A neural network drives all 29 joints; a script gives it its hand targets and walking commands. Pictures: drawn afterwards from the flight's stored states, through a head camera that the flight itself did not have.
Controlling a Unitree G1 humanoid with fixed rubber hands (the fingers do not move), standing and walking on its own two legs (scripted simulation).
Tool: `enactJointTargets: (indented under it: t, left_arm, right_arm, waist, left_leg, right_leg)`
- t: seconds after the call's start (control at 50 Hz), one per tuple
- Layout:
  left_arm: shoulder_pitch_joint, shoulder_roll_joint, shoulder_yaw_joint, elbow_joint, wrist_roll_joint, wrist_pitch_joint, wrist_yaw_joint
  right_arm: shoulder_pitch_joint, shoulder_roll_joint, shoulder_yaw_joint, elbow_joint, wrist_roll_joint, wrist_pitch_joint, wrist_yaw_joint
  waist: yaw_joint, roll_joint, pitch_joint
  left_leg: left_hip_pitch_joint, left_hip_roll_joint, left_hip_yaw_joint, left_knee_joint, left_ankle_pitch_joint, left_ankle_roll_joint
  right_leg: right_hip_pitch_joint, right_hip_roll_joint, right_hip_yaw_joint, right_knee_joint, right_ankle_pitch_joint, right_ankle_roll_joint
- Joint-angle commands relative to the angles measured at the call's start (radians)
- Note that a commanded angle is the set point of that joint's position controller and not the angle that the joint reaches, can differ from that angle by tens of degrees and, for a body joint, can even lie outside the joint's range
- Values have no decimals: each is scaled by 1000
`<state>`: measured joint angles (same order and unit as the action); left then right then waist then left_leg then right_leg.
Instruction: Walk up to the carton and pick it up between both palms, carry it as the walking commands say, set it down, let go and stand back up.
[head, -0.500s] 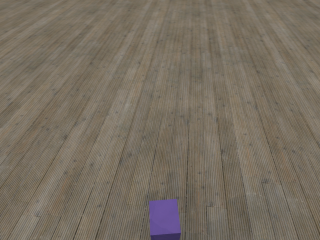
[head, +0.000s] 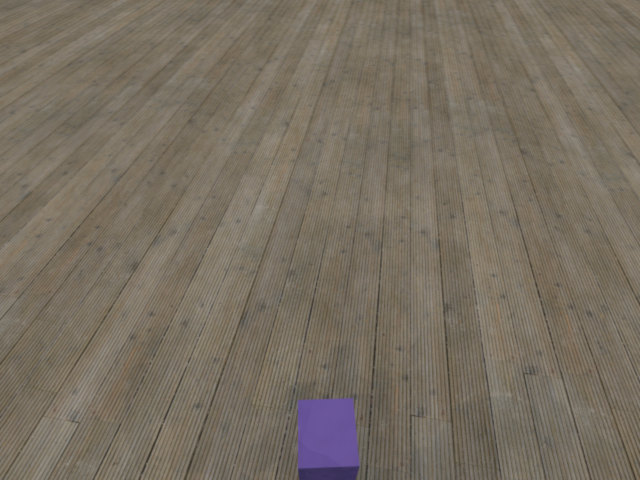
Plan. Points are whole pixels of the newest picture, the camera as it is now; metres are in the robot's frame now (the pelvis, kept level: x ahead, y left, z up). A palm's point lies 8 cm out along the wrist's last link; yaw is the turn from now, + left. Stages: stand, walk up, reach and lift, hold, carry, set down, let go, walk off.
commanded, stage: walk up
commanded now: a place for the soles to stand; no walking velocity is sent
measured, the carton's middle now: (326, 446) +0.37 -0.02 -0.65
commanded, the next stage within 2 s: reach and lift in 1.52 s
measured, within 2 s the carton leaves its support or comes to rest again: neither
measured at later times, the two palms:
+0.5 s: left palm out of the picture +0.03 +0.26 -0.14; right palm out of the picture -0.01 -0.24 -0.15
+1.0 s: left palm out of the picture +0.01 +0.27 -0.13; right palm out of the picture -0.03 -0.22 -0.14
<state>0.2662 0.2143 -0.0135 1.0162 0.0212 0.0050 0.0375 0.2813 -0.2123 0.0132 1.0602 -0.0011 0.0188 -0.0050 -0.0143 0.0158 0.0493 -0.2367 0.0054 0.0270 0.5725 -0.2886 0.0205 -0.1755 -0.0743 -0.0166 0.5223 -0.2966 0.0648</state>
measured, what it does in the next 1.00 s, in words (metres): shifts its weight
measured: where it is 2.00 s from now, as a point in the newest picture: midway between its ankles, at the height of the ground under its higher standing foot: outside the picture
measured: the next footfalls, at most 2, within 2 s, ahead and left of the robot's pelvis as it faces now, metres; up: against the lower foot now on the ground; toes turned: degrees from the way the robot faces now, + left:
none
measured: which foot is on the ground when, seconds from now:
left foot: down 0.00-1.00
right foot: down 0.00-1.00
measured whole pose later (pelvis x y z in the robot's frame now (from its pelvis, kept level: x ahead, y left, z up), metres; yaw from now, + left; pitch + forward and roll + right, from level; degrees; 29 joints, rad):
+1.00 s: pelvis -0.06 +0.03 -0.01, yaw -6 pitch -3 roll +0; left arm 0.26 0.20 0.01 0.94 0.01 0.00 0.04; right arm 0.20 -0.23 -0.01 0.98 0.00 0.06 0.00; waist -0.01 0.02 0.07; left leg -0.32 0.00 0.11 0.58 -0.21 0.06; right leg -0.30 -0.01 0.05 0.60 -0.25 0.02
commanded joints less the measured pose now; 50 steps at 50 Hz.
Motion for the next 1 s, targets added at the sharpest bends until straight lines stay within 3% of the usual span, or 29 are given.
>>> enactJointTargets:
  t: [0.0, 0.02, 0.1, 0.16, 0.18, 0.24, 0.28, 0.3, 0.32, 0.34, 0.36, 0.4, 0.42, 0.44, 0.48, 0.52, 0.54, 0.56, 0.6, 0.64, 0.66, 0.68, 0.7, 0.72, 0.78, 0.82, 0.86, 0.9, 0.98]
  left_arm:
    - [20, 162, 34, -58, 4, -12, 16]
    - [33, 151, 30, -51, 5, -9, 21]
    - [72, 127, 31, -65, -2, -5, 35]
    - [49, 141, 37, -109, 1, 0, 31]
    - [73, 174, 49, -96, 5, 4, 32]
    - [1, 231, 53, -121, 6, 4, 32]
    - [-67, 244, 67, -146, 8, 3, 30]
    - [-96, 228, 58, -155, 2, 6, 25]
    - [-69, 203, 60, -145, 0, 9, 26]
    - [-45, 149, 51, -161, -3, 17, 23]
    - [-31, 105, 42, -170, -2, 16, 17]
    - [14, 91, 48, -165, 2, 10, 15]
    - [32, 73, 37, -175, 1, 3, 18]
    - [43, 50, 32, -160, -6, -5, 17]
    - [129, 47, 30, -152, -2, -22, 9]
    - [71, 209, 69, -155, 14, -30, 12]
    - [-9, 242, 77, -148, 9, -27, 14]
    - [-49, 199, 72, -143, -1, -28, 11]
    - [-62, 164, 65, -174, -13, -34, 7]
    - [-51, 142, 56, -152, -15, -25, 1]
    - [-17, 104, 46, -153, -23, -13, -1]
    - [33, 81, 47, -134, -26, -9, -4]
    - [35, 81, 43, -130, -17, -6, 7]
    - [30, 71, 44, -141, -17, -14, 8]
    - [50, 73, 46, -120, -12, -22, 8]
    - [-16, 113, 45, -119, -4, -15, 7]
    - [42, 107, 46, -130, -2, -12, 12]
    - [30, 101, 53, -129, -5, -16, 12]
    - [77, 120, 39, -135, -10, -27, 11]
  right_arm:
    - [30, -201, -47, -61, -6, -6, -6]
    - [-1, -208, -58, -78, -17, -2, -2]
    - [-23, -167, -54, -112, -11, 9, -3]
    - [-80, -172, -56, -139, -23, 32, 0]
    - [-94, -158, -52, -141, -23, 38, 2]
    - [18, -123, -46, -115, -42, 31, 16]
    - [18, -119, -51, -142, -34, 24, 15]
    - [71, -121, -37, -122, -37, 24, 17]
    - [125, -137, -55, -116, -31, 14, 15]
    - [83, -192, -58, -139, -15, 8, 10]
    - [-38, -217, -54, -183, -26, 11, 9]
    - [-136, -214, -68, -219, -27, 17, -8]
    - [-157, -181, -56, -211, -22, 21, -8]
    - [-165, -168, -48, -207, -26, 20, -13]
    - [-136, -134, -26, -158, -9, 21, -4]
    - [-62, -107, -19, -154, -7, 23, 5]
    - [-27, -150, -44, -152, -20, 28, 8]
    - [30, -122, -29, -132, -10, 19, 6]
    - [33, -167, -44, -129, -9, -2, 9]
    - [10, -181, -60, -134, -9, -7, 8]
    - [-3, -187, -47, -148, -2, -5, 1]
    - [-46, -191, -53, -123, 3, 2, -14]
    - [-64, -193, -50, -148, 17, 3, -10]
    - [-70, -181, -43, -140, 1, -2, -8]
    - [-63, -155, -40, -125, -1, 3, -1]
    - [-43, -145, -42, -140, 0, 6, 3]
    - [-63, -145, -45, -129, -5, 19, 0]
    - [-94, -155, -53, -147, -1, 15, -5]
    - [-120, -205, -67, -163, -2, 32, -6]
  waist:
    - [-8, -37, 54]
    - [4, 51, 14]
    - [7, 47, -76]
    - [17, -25, 22]
    - [23, -115, 25]
    - [-5, -193, 35]
    - [-32, -179, 78]
    - [-56, -156, 102]
    - [-81, -46, 70]
    - [-69, 193, 60]
    - [-23, 214, 39]
    - [17, 139, 28]
    - [31, 150, 24]
    - [28, 76, 18]
    - [81, 66, -29]
    - [20, -124, 33]
    - [0, -179, 34]
    - [-45, -147, 31]
    - [-34, -133, -43]
    - [-16, -75, -38]
    - [-24, 27, 19]
    - [34, 57, 23]
    - [10, 81, -2]
    - [46, 76, 23]
    - [32, 60, -27]
    - [-11, -44, -1]
    - [11, 89, 16]
    - [30, -15, 25]
    - [38, 27, -12]
  left_leg:
    - [-54, 96, -102, -128, 287, 26]
    - [-31, 107, -95, -111, 358, 20]
    - [-20, 132, -106, -115, 368, 73]
    - [-122, 92, -89, -66, 63, 46]
    - [-97, 64, -90, -30, 4, 39]
    - [-13, 8, -49, 179, -183, -25]
    - [18, 48, -64, 179, -174, -20]
    - [34, 40, -67, 91, -189, -16]
    - [86, 96, -157, -52, -129, -3]
    - [-25, 185, -287, -306, -165, 15]
    - [-164, 270, -386, -384, -258, 117]
    - [-256, 309, -365, -342, -139, 214]
    - [-176, 290, -333, -315, -16, 169]
    - [-193, 257, -259, -287, -19, 157]
    - [-241, 216, -197, -186, -32, 96]
    - [-173, 17, -55, 28, -112, -16]
    - [-24, 37, -76, 180, -172, -30]
    - [59, 60, -104, 144, -146, -21]
    - [93, 77, -74, -12, 23, 0]
    - [41, 82, -133, -109, -6, 18]
    - [-54, 157, -232, -257, -64, 18]
    - [-121, 193, -261, -283, -73, 72]
    - [-115, 205, -232, -300, -118, 66]
    - [-151, 183, -242, -291, -48, 73]
    - [-113, 141, -142, -254, -130, 47]
    - [-117, 144, -175, -251, -129, 35]
    - [-91, 147, -160, -288, -191, 48]
    - [-105, 152, -135, -260, -149, 53]
    - [-127, 156, -144, -267, -212, 53]
  right_leg:
    - [-49, -49, 77, -37, 249, -96]
    - [-52, -64, 78, -6, 271, -106]
    - [-24, -2, 19, 88, 260, -73]
    - [-90, -63, 129, -36, 109, -134]
    - [-140, -96, 137, -101, 82, -140]
    - [-278, -231, 334, -218, -90, -239]
    - [-382, -206, 280, -172, -47, -211]
    - [-416, -160, 209, -129, -165, -186]
    - [-443, -100, 176, 32, -185, -144]
    - [-337, 45, 26, 232, -171, -80]
    - [-261, 97, 23, 440, -256, -65]
    - [-168, 66, 38, 494, -254, -109]
    - [-190, 44, 41, 392, -215, -112]
    - [-133, 30, 31, 240, -167, -109]
    - [73, 19, 67, -46, 59, -133]
    - [-143, -199, 449, -263, -107, -228]
    - [-304, -254, 498, -247, -123, -281]
    - [-377, -226, 432, -234, -119, -257]
    - [-274, -88, 238, -137, 59, -144]
    - [-241, -41, 173, -80, -18, -125]
    - [-214, 26, 106, 15, -58, -91]
    - [-133, 68, 69, 59, -68, -83]
    - [-101, 63, 48, 44, -22, -80]
    - [-64, 53, 89, 9, 16, -94]
    - [-57, 21, 125, -30, 65, -110]
    - [-94, 12, 116, -36, 7, -108]
    - [-116, 46, 97, 5, -8, -102]
    - [-135, 29, 100, -17, -21, -103]
    - [-124, 44, 92, 12, -16, -107]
